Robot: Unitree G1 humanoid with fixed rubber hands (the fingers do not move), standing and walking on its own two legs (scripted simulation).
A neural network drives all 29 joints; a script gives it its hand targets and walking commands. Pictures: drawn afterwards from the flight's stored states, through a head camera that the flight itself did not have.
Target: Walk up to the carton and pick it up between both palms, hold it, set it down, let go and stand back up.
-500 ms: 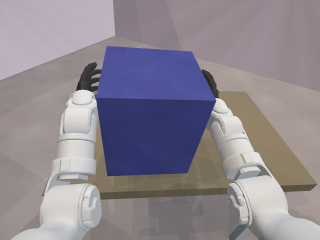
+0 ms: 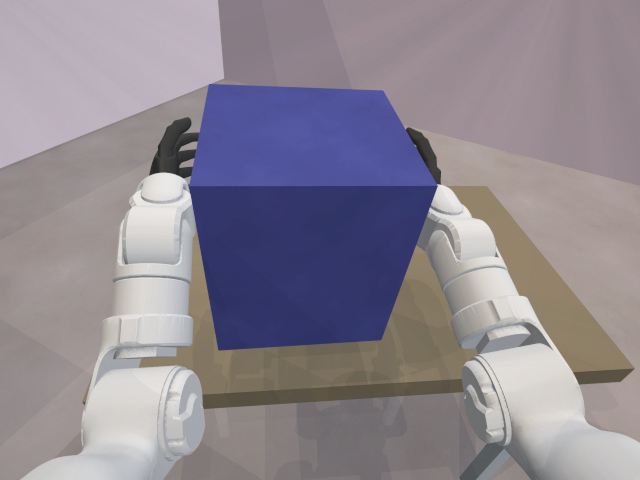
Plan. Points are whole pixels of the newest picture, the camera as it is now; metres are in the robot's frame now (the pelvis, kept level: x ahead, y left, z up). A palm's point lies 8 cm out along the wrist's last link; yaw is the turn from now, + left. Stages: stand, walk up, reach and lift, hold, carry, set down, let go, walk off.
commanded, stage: reach and lift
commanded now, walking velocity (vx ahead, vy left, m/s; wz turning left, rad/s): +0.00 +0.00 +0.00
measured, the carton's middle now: (300, 220) +0.37 -0.01 +0.19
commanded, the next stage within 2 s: hold in 0.54 s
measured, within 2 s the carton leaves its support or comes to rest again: neither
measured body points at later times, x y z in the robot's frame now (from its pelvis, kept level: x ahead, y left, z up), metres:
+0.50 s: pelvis +0.00 -0.01 +0.00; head -0.07 +0.02 +0.44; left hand +0.39 +0.15 +0.25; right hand +0.39 -0.16 +0.25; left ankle +0.02 +0.10 -0.75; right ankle +0.01 -0.11 -0.75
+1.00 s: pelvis +0.00 -0.01 +0.00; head -0.09 +0.02 +0.44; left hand +0.38 +0.15 +0.27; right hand +0.38 -0.15 +0.28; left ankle +0.02 +0.10 -0.75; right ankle +0.01 -0.11 -0.75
